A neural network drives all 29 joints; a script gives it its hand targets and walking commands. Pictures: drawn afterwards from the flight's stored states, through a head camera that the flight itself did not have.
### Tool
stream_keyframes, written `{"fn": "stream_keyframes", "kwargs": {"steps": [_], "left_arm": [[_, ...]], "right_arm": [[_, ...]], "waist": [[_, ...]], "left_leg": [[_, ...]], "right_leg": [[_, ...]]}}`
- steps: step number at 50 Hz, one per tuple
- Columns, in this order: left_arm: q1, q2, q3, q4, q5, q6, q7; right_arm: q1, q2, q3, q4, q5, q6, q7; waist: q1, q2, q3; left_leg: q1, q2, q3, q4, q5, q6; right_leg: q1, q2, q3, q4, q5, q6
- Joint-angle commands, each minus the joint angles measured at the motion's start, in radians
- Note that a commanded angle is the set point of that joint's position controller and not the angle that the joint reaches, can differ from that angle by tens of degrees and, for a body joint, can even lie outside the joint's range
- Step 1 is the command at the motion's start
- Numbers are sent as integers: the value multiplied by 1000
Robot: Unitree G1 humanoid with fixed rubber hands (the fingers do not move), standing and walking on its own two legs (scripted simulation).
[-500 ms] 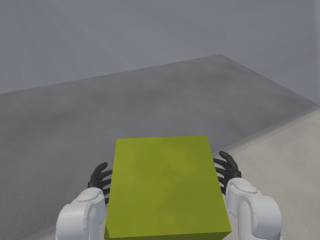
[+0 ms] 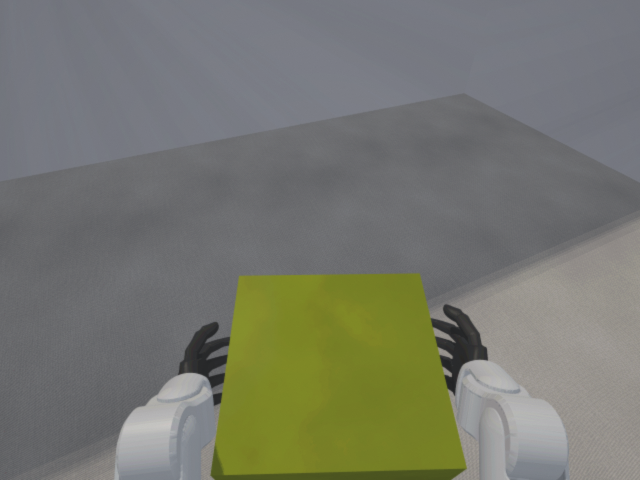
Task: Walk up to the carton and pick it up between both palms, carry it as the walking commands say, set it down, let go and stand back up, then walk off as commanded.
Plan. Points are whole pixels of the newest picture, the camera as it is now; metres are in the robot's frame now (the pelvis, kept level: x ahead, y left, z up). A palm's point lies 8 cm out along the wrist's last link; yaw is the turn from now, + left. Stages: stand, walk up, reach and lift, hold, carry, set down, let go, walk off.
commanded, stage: carry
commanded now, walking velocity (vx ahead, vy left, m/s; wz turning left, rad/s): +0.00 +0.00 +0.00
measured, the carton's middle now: (330, 400) +0.25 -0.01 +0.02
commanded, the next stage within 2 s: none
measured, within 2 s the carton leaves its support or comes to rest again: neither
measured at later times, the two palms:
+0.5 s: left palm (171, 410) +0.21 +0.17 +0.07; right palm (444, 372) +0.24 -0.13 +0.09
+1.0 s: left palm (160, 412) +0.21 +0.18 +0.07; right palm (444, 391) +0.22 -0.12 +0.09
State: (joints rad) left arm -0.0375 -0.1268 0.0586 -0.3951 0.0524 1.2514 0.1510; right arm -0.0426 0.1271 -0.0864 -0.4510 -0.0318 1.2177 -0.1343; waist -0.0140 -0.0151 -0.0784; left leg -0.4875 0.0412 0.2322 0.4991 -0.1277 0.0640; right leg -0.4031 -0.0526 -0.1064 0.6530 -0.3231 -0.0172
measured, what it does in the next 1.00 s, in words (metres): steps on the spot: left foot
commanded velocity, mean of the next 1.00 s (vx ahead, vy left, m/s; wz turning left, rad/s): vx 0.00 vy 0.00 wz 0.00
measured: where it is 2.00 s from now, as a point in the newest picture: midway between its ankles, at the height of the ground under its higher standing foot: outside the picture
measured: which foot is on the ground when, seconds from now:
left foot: down 0.00-0.54, up 0.56-0.66, down 0.68-1.00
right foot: down 0.00-1.00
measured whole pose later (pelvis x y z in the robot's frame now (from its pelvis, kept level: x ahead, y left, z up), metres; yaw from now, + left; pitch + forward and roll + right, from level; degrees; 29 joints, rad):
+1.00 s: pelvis -0.03 +0.03 +0.01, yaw +2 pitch +2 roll +0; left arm -0.05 -0.13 0.07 -0.28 0.08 1.14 0.14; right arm -0.05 0.13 -0.10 -0.32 -0.03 1.09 -0.12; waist -0.03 -0.04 -0.12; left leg -0.33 0.03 0.16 0.59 -0.29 0.04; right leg -0.38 -0.02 -0.05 0.59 -0.25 -0.01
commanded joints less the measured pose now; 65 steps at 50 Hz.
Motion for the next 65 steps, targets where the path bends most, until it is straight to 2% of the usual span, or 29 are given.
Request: {"fn": "stream_keyframes", "kwargs": {"steps": [1,10,14,18,20,22,23,24,25,26,27,30,33,34,35,36,37,40,43,46,50,55,56,58,59,60,61,64,65], "left_arm": [[-549,-875,-628,-279,-313,-88,-141],[-546,-869,-651,-304,-330,-90,-145],[-566,-866,-658,-300,-339,-83,-150],[-548,-858,-660,-271,-325,-79,-153],[-545,-851,-652,-271,-319,-85,-154],[-519,-852,-630,-259,-314,-92,-155],[-512,-851,-621,-259,-307,-97,-156],[-530,-849,-607,-264,-303,-107,-158],[-527,-872,-608,-258,-311,-114,-162],[-507,-896,-624,-241,-313,-116,-160],[-515,-916,-639,-252,-320,-123,-161],[-623,-913,-673,-312,-370,-131,-178],[-652,-893,-693,-346,-391,-136,-185],[-623,-818,-618,-215,-335,-157,-182],[-597,-801,-615,-208,-327,-172,-173],[-519,-703,-517,-30,-248,-201,-167],[-527,-824,-664,-281,-347,-194,-160],[-530,-875,-679,-271,-336,-174,-161],[-489,-761,-556,-83,-234,-179,-150],[-505,-760,-579,-134,-233,-186,-140],[-547,-764,-536,-62,-207,-198,-145],[-592,-779,-552,-90,-235,-208,-146],[-589,-759,-527,-41,-219,-220,-149],[-590,-804,-578,-126,-266,-218,-149],[-584,-745,-517,-11,-223,-234,-154],[-609,-788,-568,-95,-259,-243,-157],[-602,-757,-534,-34,-237,-255,-161],[-616,-820,-603,-150,-286,-273,-167],[-611,-787,-572,-94,-264,-281,-169]], "right_arm": [[-507,889,685,-137,326,-27,142],[-445,878,665,-133,299,-26,132],[-439,868,640,-121,282,-26,125],[-452,850,620,-94,272,-26,125],[-475,860,625,-92,278,-28,127],[-506,871,641,-106,288,-30,129],[-501,876,645,-102,291,-30,130],[-495,882,653,-110,294,-34,127],[-471,894,682,-101,297,-35,127],[-461,910,707,-101,302,-35,132],[-481,922,725,-129,312,-41,136],[-465,932,692,-126,285,-64,116],[-434,914,651,-114,249,-77,98],[-424,841,580,0,200,-100,102],[-417,826,583,-6,208,-114,107],[-366,730,501,155,155,-145,119],[-378,845,637,-92,256,-136,120],[-391,896,648,-89,275,-131,128],[-404,771,560,72,211,-130,134],[-431,767,594,21,231,-130,140],[-517,771,580,65,225,-143,149],[-535,801,583,50,225,-149,141],[-528,783,555,98,203,-160,141],[-518,816,593,8,224,-159,133],[-493,760,522,136,170,-174,134],[-502,805,560,60,196,-183,135],[-486,778,522,128,168,-195,135],[-482,840,582,19,206,-213,136],[-471,810,547,80,180,-223,137]], "waist": [[27,63,-297],[9,-31,-306],[7,24,-289],[27,227,-289],[42,233,-302],[60,178,-305],[67,98,-304],[58,-134,-295],[32,-294,-301],[18,-230,-281],[11,-206,-273],[6,-190,-283],[5,-82,-314],[13,-60,-366],[20,-26,-411],[25,43,-457],[23,55,-453],[18,85,-421],[19,78,-365],[20,60,-319],[22,28,-206],[26,7,-195],[26,2,-209],[24,-9,-232],[24,5,-248],[23,5,-267],[22,12,-280],[20,14,-309],[20,19,-321]], "left_leg": [[172,95,-138,-177,-354,-114],[276,85,-133,-80,-327,-80],[260,108,-158,-143,-379,-84],[92,193,-204,-362,-579,-105],[25,194,-160,-397,-582,-124],[61,147,-85,-339,-533,-172],[61,104,-36,-216,-462,-203],[99,22,19,27,-351,-210],[202,23,-73,310,-172,-129],[207,25,-165,357,-112,-90],[253,32,-190,370,-115,-78],[250,-30,-117,244,-130,-53],[259,20,-131,-2,-54,-60],[321,54,-157,4,65,-63],[388,90,-168,54,259,-64],[464,125,-178,92,439,-61],[460,131,-203,81,443,-36],[348,122,-239,12,178,-13],[306,124,-211,-13,94,-16],[271,126,-215,-41,31,-18],[179,120,-224,-107,-249,-20],[154,129,-238,-135,-350,-18],[165,129,-233,-128,-338,-20],[182,124,-230,-115,-304,-18],[204,123,-221,-106,-280,-16],[220,124,-221,-100,-260,-16],[235,125,-219,-100,-257,-15],[253,128,-217,-97,-210,-12],[260,128,-219,-95,-196,-8]], "right_leg": [[57,-20,49,-181,-174,-54],[-68,-59,98,-234,-217,-29],[-71,-23,62,-171,-192,-26],[92,78,-86,96,-126,-22],[182,101,-120,143,-111,-34],[197,113,-135,3,-125,-46],[212,71,-65,-132,-182,-64],[133,-55,161,-360,-339,-101],[-32,-192,404,-436,-378,-124],[-133,-245,476,-471,-454,-136],[-188,-240,449,-477,-440,-126],[-47,-145,213,-396,-131,-71],[147,-123,195,-187,491,-49],[189,-116,191,-132,685,-37],[184,-108,176,-86,737,-25],[144,-100,162,-54,699,-16],[130,-84,138,-90,568,-9],[161,-59,110,-103,326,-16],[134,-63,110,-115,301,-24],[120,-68,105,-129,228,-20],[75,-58,109,-159,110,-17],[63,-45,104,-165,59,-10],[68,-46,105,-168,62,-11],[67,-48,114,-170,81,-10],[66,-52,116,-171,90,-10],[72,-55,120,-170,110,-12],[72,-54,117,-169,111,-10],[87,-55,116,-158,151,-10],[90,-57,116,-155,165,-11]]}}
